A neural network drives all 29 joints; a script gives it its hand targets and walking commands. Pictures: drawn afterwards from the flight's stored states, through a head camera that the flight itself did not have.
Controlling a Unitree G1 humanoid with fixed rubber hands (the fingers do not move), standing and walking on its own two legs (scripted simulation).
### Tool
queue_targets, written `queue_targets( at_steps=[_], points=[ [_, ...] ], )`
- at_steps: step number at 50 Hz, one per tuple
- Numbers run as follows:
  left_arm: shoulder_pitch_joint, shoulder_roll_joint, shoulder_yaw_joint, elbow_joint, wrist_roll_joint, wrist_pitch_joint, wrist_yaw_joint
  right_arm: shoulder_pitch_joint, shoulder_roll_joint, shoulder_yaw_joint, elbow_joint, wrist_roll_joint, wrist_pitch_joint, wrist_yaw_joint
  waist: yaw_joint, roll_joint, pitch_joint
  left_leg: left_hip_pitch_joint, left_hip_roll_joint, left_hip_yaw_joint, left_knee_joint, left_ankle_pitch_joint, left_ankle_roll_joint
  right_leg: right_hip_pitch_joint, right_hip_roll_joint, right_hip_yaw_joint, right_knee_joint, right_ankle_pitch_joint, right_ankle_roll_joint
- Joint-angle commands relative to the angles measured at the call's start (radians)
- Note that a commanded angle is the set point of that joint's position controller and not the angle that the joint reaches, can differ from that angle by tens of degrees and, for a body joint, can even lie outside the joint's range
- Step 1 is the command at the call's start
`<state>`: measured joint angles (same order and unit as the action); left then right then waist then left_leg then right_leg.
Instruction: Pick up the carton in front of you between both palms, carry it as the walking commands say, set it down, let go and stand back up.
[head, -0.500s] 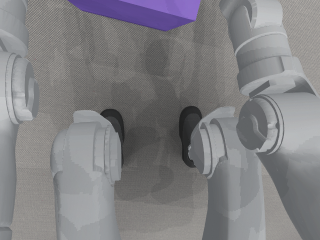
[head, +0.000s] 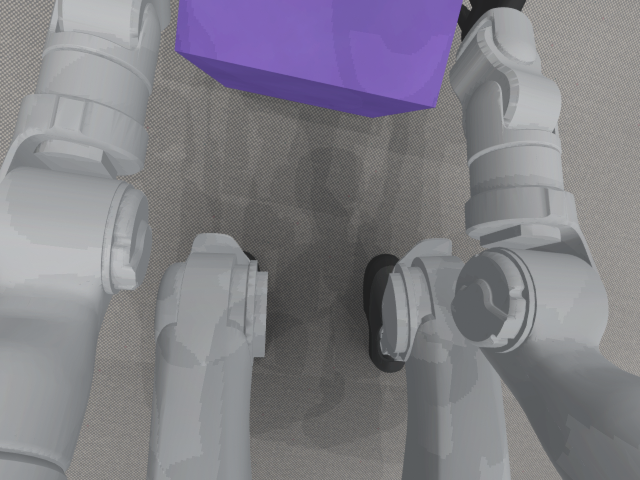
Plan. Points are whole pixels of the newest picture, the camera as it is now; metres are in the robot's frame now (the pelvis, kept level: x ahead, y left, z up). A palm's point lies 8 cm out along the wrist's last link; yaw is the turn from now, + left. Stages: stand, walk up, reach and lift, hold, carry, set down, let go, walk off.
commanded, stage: reach and lift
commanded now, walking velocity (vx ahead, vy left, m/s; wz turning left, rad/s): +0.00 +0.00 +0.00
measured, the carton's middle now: out of the picture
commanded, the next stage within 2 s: none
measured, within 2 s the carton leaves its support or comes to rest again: neither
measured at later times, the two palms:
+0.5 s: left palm out of the picture +0.51 +0.19 +0.04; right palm out of the picture +0.50 -0.11 +0.05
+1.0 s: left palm out of the picture +0.45 +0.18 +0.20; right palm out of the picture +0.46 -0.12 +0.21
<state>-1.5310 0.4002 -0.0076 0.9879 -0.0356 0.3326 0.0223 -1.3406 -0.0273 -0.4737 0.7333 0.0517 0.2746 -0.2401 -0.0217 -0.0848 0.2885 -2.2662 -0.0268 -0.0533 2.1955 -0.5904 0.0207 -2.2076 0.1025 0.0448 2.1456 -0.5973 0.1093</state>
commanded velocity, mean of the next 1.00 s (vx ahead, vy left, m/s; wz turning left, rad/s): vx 0.00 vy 0.00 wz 0.00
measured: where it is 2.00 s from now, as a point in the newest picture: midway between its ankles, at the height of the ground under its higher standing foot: (313, 331)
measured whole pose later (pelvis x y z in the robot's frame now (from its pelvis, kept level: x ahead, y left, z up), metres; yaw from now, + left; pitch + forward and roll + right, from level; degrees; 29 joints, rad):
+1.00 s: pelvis +0.03 -0.02 +0.24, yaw +5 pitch +34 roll -1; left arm -0.81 -0.03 0.38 0.67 0.28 0.41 -0.02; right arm -0.73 0.16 -0.52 0.55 -0.22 0.37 -0.08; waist -0.02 -0.03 -0.23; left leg -1.51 -0.04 -0.06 1.36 -0.45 -0.02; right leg -1.48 0.05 0.07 1.36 -0.47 0.05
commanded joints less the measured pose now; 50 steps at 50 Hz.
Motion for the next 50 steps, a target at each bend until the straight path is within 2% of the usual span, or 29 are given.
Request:
queue_targets(
  at_steps=[1, 4, 7, 9, 11, 15, 18, 23, 27, 33, 38, 50],
  points=[
    [-0.502, -1.148, -0.221, -0.331, -0.101, -0.021, -0.253, -0.811, 0.934, 0.523, -0.235, 0.107, 0.015, 0.289, 0.019, 0.29, -1.751, 1.269, -0.068, 0.051, -0.221, 0.807, -0.029, 0.401, 0.081, -0.205, -0.167, 0.428, -0.054],
    [-0.383, -1.193, -0.142, -0.205, -0.022, 0.011, -0.263, -0.756, 0.958, 0.489, -0.202, 0.037, 0.042, 0.302, 0.021, 0.226, -1.561, 1.007, -0.085, 0.09, -0.312, 0.545, -0.029, 0.451, 0.084, -0.195, -0.236, 0.339, -0.056],
    [-0.332, -1.216, -0.027, -0.083, 0.074, 0.025, -0.29, -0.677, 0.963, 0.37, -0.094, -0.075, 0.068, 0.314, 0.001, 0.193, -1.311, 0.751, -0.095, 0.113, -0.404, 0.275, -0.027, 0.466, 0.087, -0.191, -0.315, 0.196, -0.065],
    [-0.323, -1.206, 0.043, -0.032, 0.118, 0.031, -0.31, -0.638, 0.949, 0.297, -0.036, -0.139, 0.078, 0.321, -0.013, 0.188, -1.213, 0.668, -0.098, 0.114, -0.45, 0.172, -0.021, 0.473, 0.086, -0.186, -0.363, 0.139, -0.07],
    [-0.325, -1.199, 0.083, -0.02, 0.142, 0.032, -0.323, -0.626, 0.947, 0.267, -0.025, -0.171, 0.08, 0.325, -0.017, 0.187, -1.199, 0.651, -0.101, 0.115, -0.485, 0.13, -0.017, 0.499, 0.085, -0.18, -0.4, 0.129, -0.071],
    [-0.335, -1.211, 0.113, -0.033, 0.163, 0.033, -0.331, -0.637, 0.978, 0.285, -0.046, -0.178, 0.083, 0.332, -0.008, 0.171, -1.267, 0.691, -0.106, 0.12, -0.535, 0.13, -0.015, 0.569, 0.085, -0.171, -0.461, 0.143, -0.067],
    [-0.335, -1.235, 0.098, -0.067, 0.165, 0.039, -0.331, -0.642, 1.029, 0.337, -0.077, -0.155, 0.096, 0.346, 0.012, 0.148, -1.369, 0.76, -0.11, 0.127, -0.567, 0.162, -0.014, 0.628, 0.087, -0.17, -0.497, 0.165, -0.06],
    [-0.295, -1.304, 0.023, -0.164, 0.136, 0.063, -0.326, -0.598, 1.119, 0.456, -0.136, -0.096, 0.13, 0.376, 0.049, 0.125, -1.568, 0.924, -0.119, 0.136, -0.612, 0.276, -0.015, 0.727, 0.096, -0.168, -0.545, 0.237, -0.046],
    [-0.23, -1.369, -0.05, -0.244, 0.1, 0.083, -0.321, -0.512, 1.163, 0.536, -0.169, -0.062, 0.151, 0.396, 0.055, 0.127, -1.634, 1.034, -0.123, 0.13, -0.65, 0.369, -0.024, 0.781, 0.1, -0.158, -0.586, 0.299, -0.044],
    [-0.115, -1.451, -0.128, -0.3, 0.067, 0.087, -0.31, -0.347, 1.178, 0.576, -0.159, -0.061, 0.148, 0.408, 0.026, 0.155, -1.553, 1.125, -0.126, 0.104, -0.733, 0.416, -0.041, 0.825, 0.098, -0.138, -0.665, 0.335, -0.056],
    [-0.021, -1.477, -0.125, -0.293, 0.085, 0.07, -0.293, -0.229, 1.178, 0.56, -0.12, -0.083, 0.127, 0.419, 0.01, 0.171, -1.431, 1.188, -0.129, 0.08, -0.826, 0.394, -0.045, 0.859, 0.092, -0.117, -0.751, 0.315, -0.066],
    [0.175, -1.528, -0.11, -0.3, 0.137, 0.039, -0.266, -0.012, 1.222, 0.576, -0.082, -0.118, 0.105, 0.441, 0.028, 0.114, -1.259, 1.385, -0.127, 0.047, -1.039, 0.372, -0.027, 1.076, 0.079, -0.072, -0.977, 0.301, -0.073]
  ],
)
